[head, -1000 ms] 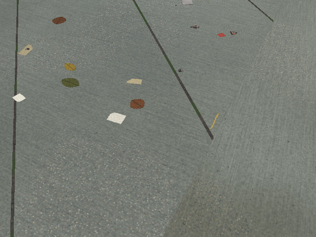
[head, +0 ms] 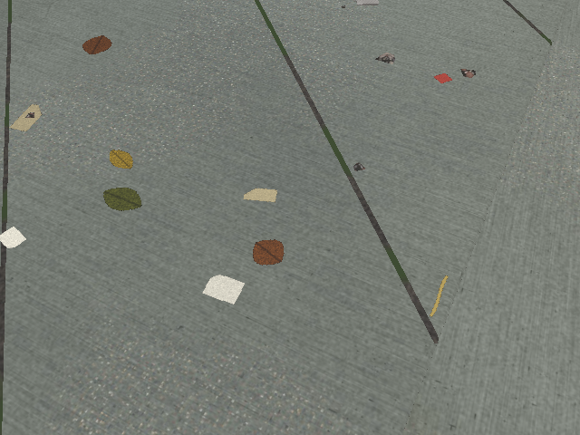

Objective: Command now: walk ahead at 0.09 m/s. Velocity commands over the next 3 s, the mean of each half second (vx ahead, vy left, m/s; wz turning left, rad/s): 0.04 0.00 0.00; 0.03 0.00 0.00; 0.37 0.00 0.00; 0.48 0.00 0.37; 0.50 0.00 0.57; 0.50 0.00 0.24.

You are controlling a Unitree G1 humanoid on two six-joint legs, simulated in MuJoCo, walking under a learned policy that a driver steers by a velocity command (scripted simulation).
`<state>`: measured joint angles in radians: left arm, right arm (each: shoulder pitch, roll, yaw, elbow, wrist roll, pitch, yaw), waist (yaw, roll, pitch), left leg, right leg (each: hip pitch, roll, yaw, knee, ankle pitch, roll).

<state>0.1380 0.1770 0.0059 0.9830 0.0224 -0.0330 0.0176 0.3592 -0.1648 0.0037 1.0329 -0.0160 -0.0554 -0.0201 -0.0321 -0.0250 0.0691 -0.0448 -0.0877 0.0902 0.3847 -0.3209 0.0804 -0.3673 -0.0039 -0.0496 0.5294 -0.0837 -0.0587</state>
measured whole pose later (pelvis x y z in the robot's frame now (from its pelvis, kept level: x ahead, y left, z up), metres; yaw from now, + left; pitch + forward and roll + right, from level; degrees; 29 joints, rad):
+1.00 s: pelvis +0.07 +0.02 +0.00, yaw +0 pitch -1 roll +0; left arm 0.31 0.13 0.01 1.18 0.02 0.01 0.03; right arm 0.39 -0.13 0.00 1.14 -0.01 -0.01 -0.04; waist 0.00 0.00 0.00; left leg -0.05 -0.04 0.03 0.40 -0.33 0.06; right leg -0.24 0.00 -0.05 0.52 -0.32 -0.04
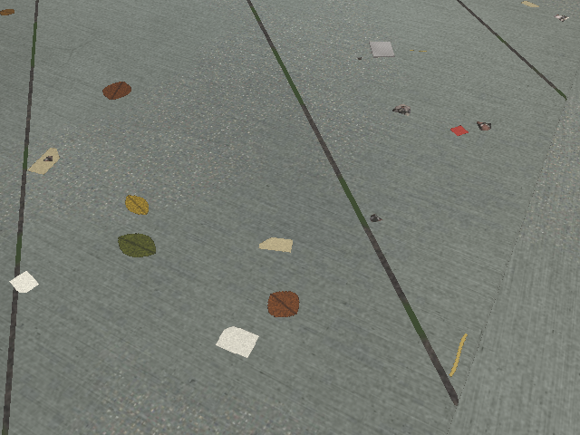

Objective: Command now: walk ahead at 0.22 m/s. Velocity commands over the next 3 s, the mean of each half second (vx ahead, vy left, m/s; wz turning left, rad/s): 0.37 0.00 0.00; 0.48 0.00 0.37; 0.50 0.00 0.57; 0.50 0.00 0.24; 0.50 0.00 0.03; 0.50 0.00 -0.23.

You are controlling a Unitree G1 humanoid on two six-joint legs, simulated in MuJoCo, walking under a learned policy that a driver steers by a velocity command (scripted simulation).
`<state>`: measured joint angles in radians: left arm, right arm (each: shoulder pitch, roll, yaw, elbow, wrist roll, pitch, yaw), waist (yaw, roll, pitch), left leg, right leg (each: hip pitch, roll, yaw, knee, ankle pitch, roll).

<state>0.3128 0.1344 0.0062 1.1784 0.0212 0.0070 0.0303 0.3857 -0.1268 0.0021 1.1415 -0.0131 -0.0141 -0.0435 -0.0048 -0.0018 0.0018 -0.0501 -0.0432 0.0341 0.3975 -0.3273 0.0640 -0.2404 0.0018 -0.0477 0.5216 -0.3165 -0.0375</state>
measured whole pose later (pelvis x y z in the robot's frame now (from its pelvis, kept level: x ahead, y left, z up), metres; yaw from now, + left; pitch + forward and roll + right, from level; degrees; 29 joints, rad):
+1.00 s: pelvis +0.47 -0.01 +0.00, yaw +14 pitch +0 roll +0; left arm 0.12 0.21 0.05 0.85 0.05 -0.06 -0.01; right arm 0.34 -0.22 -0.08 1.00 0.00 -0.06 0.00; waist -0.03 -0.02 0.06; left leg -0.17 -0.16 -0.01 0.34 -0.17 0.15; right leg -0.60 -0.11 0.04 1.06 -0.25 0.01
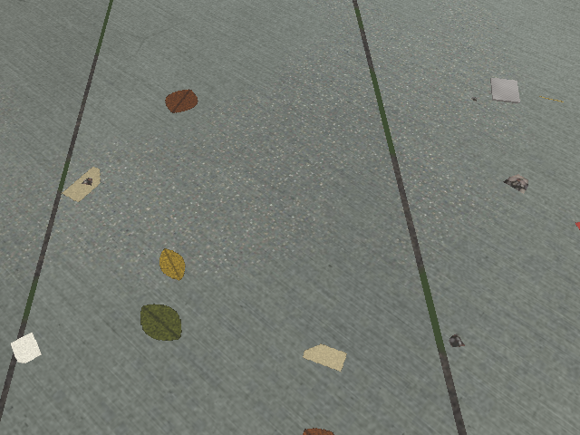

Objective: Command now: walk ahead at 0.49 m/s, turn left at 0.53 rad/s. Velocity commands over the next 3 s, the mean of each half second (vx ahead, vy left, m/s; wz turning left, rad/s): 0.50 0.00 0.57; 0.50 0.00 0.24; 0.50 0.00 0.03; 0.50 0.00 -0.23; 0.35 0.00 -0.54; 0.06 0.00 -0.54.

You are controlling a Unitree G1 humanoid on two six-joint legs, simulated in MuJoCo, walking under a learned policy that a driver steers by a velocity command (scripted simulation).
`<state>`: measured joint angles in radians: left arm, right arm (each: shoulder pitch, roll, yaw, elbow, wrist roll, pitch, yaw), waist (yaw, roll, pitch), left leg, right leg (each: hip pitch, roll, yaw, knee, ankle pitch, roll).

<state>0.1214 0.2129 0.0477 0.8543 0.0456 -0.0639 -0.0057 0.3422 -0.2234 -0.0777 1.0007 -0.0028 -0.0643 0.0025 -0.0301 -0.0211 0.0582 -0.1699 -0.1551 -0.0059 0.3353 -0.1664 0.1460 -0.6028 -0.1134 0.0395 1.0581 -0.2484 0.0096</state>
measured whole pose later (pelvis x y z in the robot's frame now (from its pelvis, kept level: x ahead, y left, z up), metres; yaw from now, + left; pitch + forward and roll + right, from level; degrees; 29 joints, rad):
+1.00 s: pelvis +0.51 +0.09 +0.00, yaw +24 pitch +1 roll +0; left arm 0.32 0.24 0.04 0.87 0.02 -0.04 -0.02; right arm 0.24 -0.23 -0.04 0.86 -0.02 -0.06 0.01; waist 0.02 -0.03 0.03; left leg -0.23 -0.06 0.08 0.39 -0.18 0.09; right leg -0.43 -0.07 -0.03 1.09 -0.34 -0.04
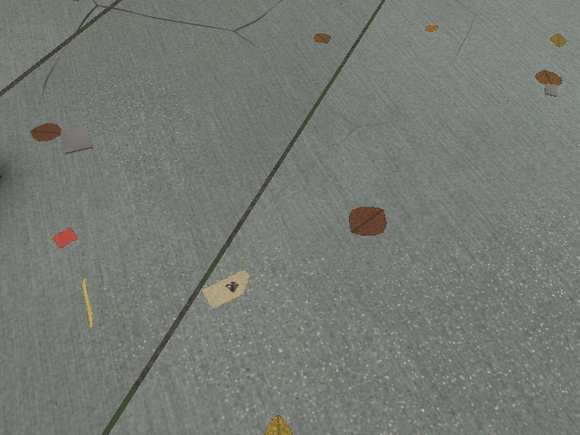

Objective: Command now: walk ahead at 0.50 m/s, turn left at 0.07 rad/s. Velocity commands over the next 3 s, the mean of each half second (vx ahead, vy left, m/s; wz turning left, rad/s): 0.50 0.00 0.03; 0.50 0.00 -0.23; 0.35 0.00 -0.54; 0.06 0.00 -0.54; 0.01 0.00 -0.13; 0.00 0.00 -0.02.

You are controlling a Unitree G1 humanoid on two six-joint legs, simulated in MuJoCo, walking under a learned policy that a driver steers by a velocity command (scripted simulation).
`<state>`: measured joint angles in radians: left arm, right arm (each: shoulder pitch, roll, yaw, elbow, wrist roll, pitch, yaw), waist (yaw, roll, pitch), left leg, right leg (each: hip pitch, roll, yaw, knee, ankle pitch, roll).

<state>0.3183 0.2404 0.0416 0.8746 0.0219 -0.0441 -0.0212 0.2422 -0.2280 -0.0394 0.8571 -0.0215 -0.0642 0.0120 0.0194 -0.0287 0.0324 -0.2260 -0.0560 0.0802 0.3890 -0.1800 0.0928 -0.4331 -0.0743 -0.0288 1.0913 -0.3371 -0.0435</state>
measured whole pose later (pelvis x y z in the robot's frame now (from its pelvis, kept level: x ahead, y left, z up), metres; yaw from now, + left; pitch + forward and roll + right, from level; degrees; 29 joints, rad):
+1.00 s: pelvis +0.53 -0.01 -0.01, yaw -10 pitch +1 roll -1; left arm 0.39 0.24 0.06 0.96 0.00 -0.05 0.00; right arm 0.08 -0.22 -0.03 0.83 -0.04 -0.08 0.00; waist 0.06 -0.02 0.05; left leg -0.38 0.01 0.09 0.53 -0.17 0.05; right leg -0.25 0.03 0.03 1.01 -0.43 -0.09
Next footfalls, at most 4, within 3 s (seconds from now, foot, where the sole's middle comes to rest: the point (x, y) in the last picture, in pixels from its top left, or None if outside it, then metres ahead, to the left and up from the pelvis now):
0.38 right None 0.37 -0.12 -0.78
0.90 left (271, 360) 0.66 0.06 -0.78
1.42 right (368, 304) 0.83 -0.19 -0.78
2.02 left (305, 281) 0.89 -0.02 -0.78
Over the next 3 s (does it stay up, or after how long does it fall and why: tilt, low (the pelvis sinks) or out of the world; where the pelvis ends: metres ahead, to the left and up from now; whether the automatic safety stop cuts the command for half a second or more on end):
stays up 0.77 -0.06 0.00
